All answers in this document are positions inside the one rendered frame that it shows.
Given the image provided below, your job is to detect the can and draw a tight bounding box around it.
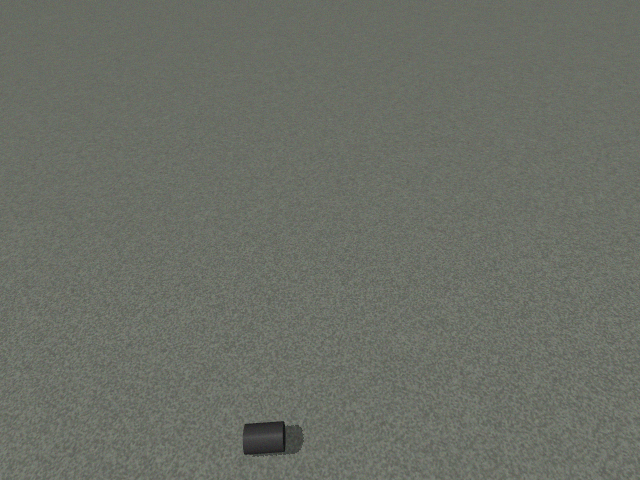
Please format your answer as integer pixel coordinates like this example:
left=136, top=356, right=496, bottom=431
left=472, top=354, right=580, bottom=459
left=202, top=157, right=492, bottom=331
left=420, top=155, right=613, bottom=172
left=243, top=421, right=286, bottom=455

